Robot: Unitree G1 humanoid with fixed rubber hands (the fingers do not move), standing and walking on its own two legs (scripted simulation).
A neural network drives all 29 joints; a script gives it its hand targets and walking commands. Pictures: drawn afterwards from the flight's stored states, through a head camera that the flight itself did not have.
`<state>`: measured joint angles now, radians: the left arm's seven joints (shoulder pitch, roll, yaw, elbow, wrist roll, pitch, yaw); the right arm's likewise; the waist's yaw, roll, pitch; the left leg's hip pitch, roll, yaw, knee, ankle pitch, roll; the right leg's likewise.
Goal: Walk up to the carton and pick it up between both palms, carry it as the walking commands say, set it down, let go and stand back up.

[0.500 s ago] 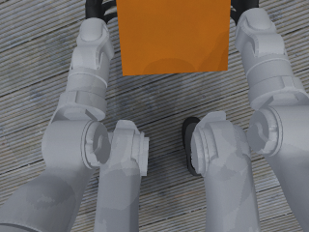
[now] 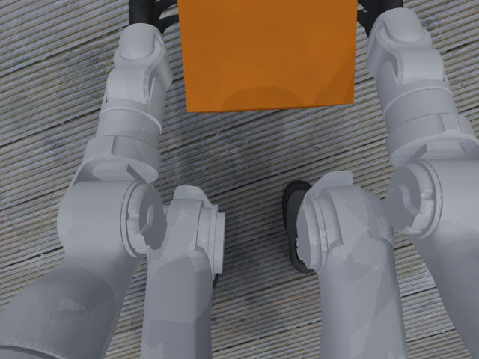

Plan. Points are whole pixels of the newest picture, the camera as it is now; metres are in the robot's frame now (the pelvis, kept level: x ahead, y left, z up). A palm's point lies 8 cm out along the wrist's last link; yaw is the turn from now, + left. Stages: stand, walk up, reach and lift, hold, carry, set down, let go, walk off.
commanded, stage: set down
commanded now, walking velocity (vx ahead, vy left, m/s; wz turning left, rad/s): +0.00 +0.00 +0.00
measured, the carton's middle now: (260, 39) +0.52 -0.06 -0.24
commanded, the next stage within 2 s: let go in 2.00 s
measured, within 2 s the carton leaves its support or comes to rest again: neither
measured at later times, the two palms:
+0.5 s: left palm (131, 33) +0.53 +0.12 -0.17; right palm (413, 19) +0.50 -0.25 -0.17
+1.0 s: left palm out of the picture +0.54 +0.12 -0.07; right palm out of the picture +0.51 -0.26 -0.07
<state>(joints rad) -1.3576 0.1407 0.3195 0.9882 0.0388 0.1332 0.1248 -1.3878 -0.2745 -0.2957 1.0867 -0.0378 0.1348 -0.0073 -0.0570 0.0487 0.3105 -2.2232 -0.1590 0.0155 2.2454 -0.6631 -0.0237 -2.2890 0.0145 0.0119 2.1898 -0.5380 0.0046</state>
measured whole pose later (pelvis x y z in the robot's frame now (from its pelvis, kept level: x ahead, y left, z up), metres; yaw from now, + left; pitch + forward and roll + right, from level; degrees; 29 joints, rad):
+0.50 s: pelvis -0.01 -0.01 +0.00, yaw +0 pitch +37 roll +1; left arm -1.38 0.29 0.07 1.08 -0.19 0.06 0.14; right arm -1.40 -0.41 -0.15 1.20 0.20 0.01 -0.06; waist -0.04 0.02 0.34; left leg -2.23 -0.11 0.01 2.21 -0.63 -0.02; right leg -2.30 0.01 -0.01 2.15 -0.50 -0.02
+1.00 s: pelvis +0.00 -0.01 +0.06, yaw -1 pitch +42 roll +2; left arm -1.24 0.27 0.15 0.91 -0.14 0.15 0.15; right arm -1.24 -0.39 -0.20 0.97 0.16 0.11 -0.05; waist -0.04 0.02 0.12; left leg -2.14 -0.07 0.03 2.04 -0.63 0.00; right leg -2.22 0.03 0.01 1.99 -0.50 -0.02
